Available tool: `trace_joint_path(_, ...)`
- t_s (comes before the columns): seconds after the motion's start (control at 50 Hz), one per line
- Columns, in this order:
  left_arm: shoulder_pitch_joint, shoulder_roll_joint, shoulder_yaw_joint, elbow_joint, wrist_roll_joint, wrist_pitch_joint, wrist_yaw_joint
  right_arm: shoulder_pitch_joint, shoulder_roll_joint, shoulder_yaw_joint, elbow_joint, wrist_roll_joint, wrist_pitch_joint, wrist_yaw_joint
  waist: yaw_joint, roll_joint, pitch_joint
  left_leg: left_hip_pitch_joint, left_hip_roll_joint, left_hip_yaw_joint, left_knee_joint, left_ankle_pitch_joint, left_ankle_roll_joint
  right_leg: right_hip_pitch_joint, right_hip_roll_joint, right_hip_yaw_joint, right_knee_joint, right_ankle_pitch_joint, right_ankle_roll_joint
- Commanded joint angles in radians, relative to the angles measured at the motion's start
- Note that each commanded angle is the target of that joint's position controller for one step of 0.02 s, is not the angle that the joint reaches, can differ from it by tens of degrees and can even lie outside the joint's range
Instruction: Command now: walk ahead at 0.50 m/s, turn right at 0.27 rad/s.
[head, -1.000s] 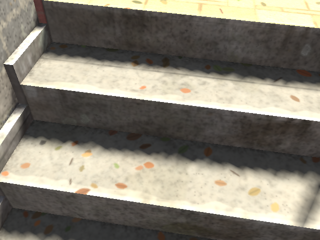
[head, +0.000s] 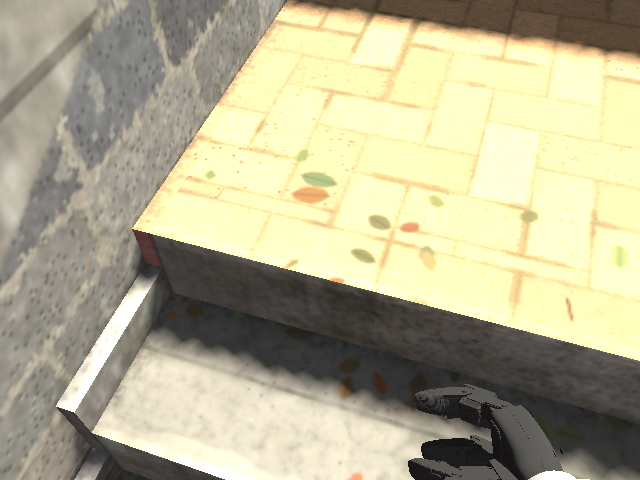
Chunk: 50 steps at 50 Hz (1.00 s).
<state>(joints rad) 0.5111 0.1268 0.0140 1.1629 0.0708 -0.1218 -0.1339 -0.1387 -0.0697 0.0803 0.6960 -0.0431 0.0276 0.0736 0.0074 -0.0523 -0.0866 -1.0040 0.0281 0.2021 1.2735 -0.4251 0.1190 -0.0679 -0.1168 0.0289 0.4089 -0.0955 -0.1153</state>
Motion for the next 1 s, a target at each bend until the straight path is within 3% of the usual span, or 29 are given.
trace_joint_path(0.02, 0.126, 0.090, 0.041, -0.001, -0.036, 0.023, -0.050, 0.638, -0.285, -0.115, 0.199, -0.028, -0.018, -0.028, -0.242, 0.218, -0.333, 0.957, 0.325, -1.076, -0.852, 0.012, 0.277, -0.681, 0.117, 0.268, 1.199, 0.223, -0.023)
trace_joint_path(0.04, 0.075, 0.076, 0.052, -0.005, -0.056, 0.018, -0.026, 0.552, -0.266, -0.107, 0.260, -0.004, -0.062, -0.035, -0.164, 0.189, -0.168, 0.801, 0.326, -0.976, -0.876, -0.154, 0.197, -0.797, 0.094, 0.287, 1.417, 0.252, -0.008)
trace_joint_path(0.06, -0.004, 0.035, 0.041, -0.031, -0.049, 0.006, 0.013, 0.432, -0.190, -0.099, 0.267, 0.011, -0.082, -0.035, -0.115, 0.161, -0.072, 0.686, 0.312, -0.849, -0.855, -0.081, 0.201, -0.867, 0.098, 0.259, 1.561, 0.215, -0.015)
trace_joint_path(0.08, -0.108, 0.028, 0.034, -0.059, -0.044, 0.006, 0.041, 0.342, -0.078, -0.076, 0.286, 0.026, -0.095, -0.029, -0.066, 0.036, -0.071, 0.677, 0.309, -0.684, -0.810, 0.076, 0.180, -0.942, 0.097, 0.242, 1.632, 0.178, -0.051)
trace_joint_path(0.12, -0.163, 0.014, 0.031, -0.076, -0.071, 0.028, 0.061, 0.283, 0.034, -0.035, 0.293, -0.021, -0.102, -0.006, 0.018, -0.016, -0.084, 0.613, 0.274, -0.431, -0.810, 0.334, 0.097, -0.973, 0.066, 0.228, 1.601, 0.227, -0.108)
trace_joint_path(0.18, -0.207, -0.023, 0.023, -0.097, -0.080, 0.058, 0.031, 0.257, 0.001, -0.065, 0.280, -0.020, -0.116, -0.021, 0.074, 0.083, -0.035, 0.563, 0.189, -0.132, -0.876, 0.369, 0.091, -1.042, 0.042, 0.136, 1.614, 0.027, -0.102)
trace_joint_path(0.2, -0.253, -0.024, 0.017, -0.123, -0.082, 0.062, 0.021, 0.307, -0.041, -0.072, 0.300, -0.044, -0.122, -0.025, 0.050, 0.175, -0.022, 0.611, 0.202, -0.133, -0.941, 0.355, 0.124, -1.113, 0.062, 0.062, 1.881, -0.077, -0.118)
trace_joint_path(0.24, -0.376, -0.040, -0.017, -0.203, -0.082, 0.069, 0.038, 0.400, -0.019, -0.058, 0.369, -0.075, -0.120, -0.020, 0.040, 0.082, 0.039, 0.686, 0.223, -0.119, -0.977, 0.257, 0.102, -1.332, 0.053, 0.121, 1.922, -0.082, -0.180)
trace_joint_path(0.28, -0.464, -0.038, -0.044, -0.277, -0.075, 0.084, 0.054, 0.511, -0.027, -0.043, 0.429, -0.089, -0.130, -0.016, 0.029, 0.086, 0.052, 0.792, 0.235, -0.106, -1.015, 0.274, 0.099, -1.458, 0.040, 0.121, 1.908, -0.043, -0.248)
trace_joint_path(0.32, -0.590, 0.030, -0.052, -0.353, -0.071, 0.107, 0.058, 0.560, -0.055, -0.034, 0.448, -0.124, -0.140, -0.010, 0.016, 0.021, 0.029, 0.802, 0.220, -0.039, -1.061, 0.239, 0.073, -1.415, -0.011, 0.047, 1.600, 0.116, -0.231)
trace_joint_path(0.36, -0.665, 0.033, -0.050, -0.381, -0.061, 0.148, 0.072, 0.628, -0.059, -0.028, 0.447, -0.122, -0.138, -0.018, -0.007, 0.121, 0.035, 0.818, 0.216, 0.000, -1.132, 0.273, 0.075, -1.398, -0.053, -0.030, 1.471, 0.107, -0.184)
trace_joint_path(0.4, -0.857, 0.044, -0.052, -0.426, -0.045, 0.182, 0.059, 0.616, -0.093, -0.026, 0.412, -0.057, -0.120, 0.026, -0.061, 0.106, 0.068, 0.743, 0.283, 0.034, -1.287, 0.392, 0.123, -1.205, -0.037, -0.129, 1.219, -0.236, -0.130)
trace_joint_path(0.42, -0.751, -0.030, -0.064, -0.385, -0.036, 0.180, 0.043, 0.589, -0.144, -0.031, 0.390, -0.041, -0.123, 0.026, -0.013, 0.143, 0.075, 0.725, 0.284, 0.080, -1.249, 0.687, 0.122, -1.059, -0.002, -0.184, 1.223, -0.217, -0.111)
trace_joint_path(0.48, -0.634, -0.025, -0.063, -0.371, -0.050, 0.138, 0.028, 0.601, -0.341, -0.088, 0.387, -0.037, -0.156, 0.010, 0.043, 0.193, -0.023, 1.101, 0.335, 0.115, -1.007, 1.666, 0.125, -0.948, 0.125, -0.190, 0.921, -0.317, -0.085)
trace_joint_path(0.5, -0.575, 0.001, -0.049, -0.365, -0.046, 0.119, 0.043, 0.577, -0.341, -0.097, 0.370, -0.027, -0.159, 0.004, 0.063, 0.213, -0.071, 1.208, 0.324, 0.112, -0.924, 1.756, 0.132, -0.878, 0.177, -0.201, 0.761, -0.334, -0.075)
trace_joint_path(0.52, -0.524, 0.048, -0.042, -0.362, -0.047, 0.107, 0.068, 0.626, -0.305, -0.095, 0.356, -0.061, -0.169, 0.000, 0.043, 0.199, -0.192, 1.100, 0.292, 0.091, -0.825, 1.872, 0.112, -0.622, 0.169, -0.145, 0.855, -0.089, -0.110)
trace_joint_path(0.54, -0.381, 0.072, -0.022, -0.335, -0.061, 0.101, 0.088, 0.613, -0.291, -0.099, 0.355, -0.068, -0.169, 0.002, 0.099, 0.184, -0.226, 0.904, 0.255, 0.059, -0.682, 1.787, 0.089, -0.383, 0.163, -0.061, 0.783, -0.067, -0.124)
trace_joint_path(0.56, -0.157, 0.169, 0.013, -0.260, -0.074, 0.114, 0.104, 0.563, -0.307, -0.106, 0.331, -0.072, -0.158, 0.046, 0.183, 0.096, -0.256, 0.633, 0.178, 0.023, -0.449, 1.586, 0.092, -0.104, 0.166, 0.091, 0.611, -0.109, -0.151)
trace_joint_path(0.58, 0.008, 0.269, 0.034, -0.216, -0.033, 0.114, 0.124, 0.471, -0.264, -0.118, 0.295, -0.069, -0.137, 0.086, 0.202, -0.125, -0.229, 0.273, 0.008, -0.052, -0.127, 0.630, -0.003, 0.100, 0.035, 0.458, 0.250, -0.048, -0.264)
trace_joint_path(0.6, 0.097, 0.373, 0.081, -0.197, -0.006, 0.122, 0.120, 0.474, -0.250, -0.124, 0.285, -0.024, -0.111, 0.101, 0.209, -0.144, -0.264, 0.200, -0.070, -0.284, 0.380, 0.421, -0.029, 0.032, -0.052, 0.778, 0.029, -0.066, -0.267)
trace_joint_path(0.64, -0.108, 0.236, 0.066, -0.161, -0.009, 0.091, 0.098, 0.412, -0.159, -0.116, 0.249, -0.019, -0.108, 0.068, 0.090, -0.066, -0.071, -0.026, -0.116, -0.426, 0.729, 0.404, -0.009, -0.215, -0.023, 0.625, 0.093, -0.120, -0.215)
trace_joint_path(0.68, -0.301, 0.082, 0.016, -0.175, -0.041, 0.081, 0.072, 0.382, -0.086, -0.081, 0.226, -0.023, -0.113, 0.028, -0.036, 0.018, -0.065, -0.119, -0.099, -0.450, 0.839, 0.394, 0.047, -0.319, 0.002, 0.536, 0.100, -0.006, -0.189)
trace_joint_path(0.72, -0.338, 0.040, -0.008, -0.138, -0.004, 0.066, 0.062, 0.382, -0.104, -0.068, 0.213, -0.034, -0.089, 0.011, -0.089, 0.156, -0.058, -0.183, -0.043, -0.369, 0.801, 0.368, 0.057, -0.377, 0.039, 0.350, 0.074, 0.019, -0.150)
trace_joint_path(0.76, -0.317, 0.079, -0.005, -0.129, 0.015, 0.041, 0.069, 0.292, -0.109, -0.054, 0.162, -0.016, -0.076, -0.002, -0.086, 0.105, -0.048, -0.160, 0.004, -0.278, 0.685, 0.278, 0.042, -0.452, 0.099, 0.205, 0.016, -0.055, -0.121)
trace_joint_path(0.78, -0.192, 0.080, -0.009, -0.109, 0.034, 0.035, 0.083, 0.229, -0.118, -0.048, 0.136, 0.001, -0.083, -0.010, -0.035, -0.021, -0.028, -0.227, -0.024, -0.243, 0.900, 0.141, 0.040, -0.416, 0.089, 0.230, -0.013, -0.004, -0.143)
trace_joint_path(0.84, 0.041, 0.102, -0.012, 0.004, 0.084, 0.034, 0.087, 0.047, -0.122, -0.012, -0.012, 0.004, -0.103, -0.035, 0.025, 0.065, -0.019, -0.468, 0.028, -0.285, 0.763, 0.079, 0.064, -0.190, 0.025, 0.312, -0.004, -0.035, -0.098)
trace_joint_path(0.88, -0.027, 0.142, -0.010, -0.028, 0.057, 0.022, 0.052, -0.059, -0.166, -0.014, -0.085, 0.013, -0.086, -0.052, 0.028, 0.057, 0.006, -0.289, 0.104, -0.279, 0.408, 0.186, -0.001, -0.321, -0.008, 0.336, -0.130, -0.103, -0.100)
trace_joint_path(0.92, -0.132, 0.196, -0.006, -0.135, -0.040, 0.016, 0.010, -0.101, -0.117, 0.002, -0.113, -0.012, -0.053, -0.015, -0.001, -0.045, 0.074, 0.116, 0.049, -0.123, 0.280, -0.083, -0.054, -0.616, -0.076, 0.356, -0.339, -0.021, -0.181)
trace_joint_path(1.0, -0.057, 0.329, 0.034, -0.169, -0.025, -0.022, 0.012, 0.109, -0.259, -0.063, -0.079, 0.017, -0.086, -0.005, -0.078, -0.116, -0.123, 0.326, -0.097, -0.104, -0.029, -0.026, -0.018, -0.152, -0.109, 0.275, -0.047, 1.251, -0.143)
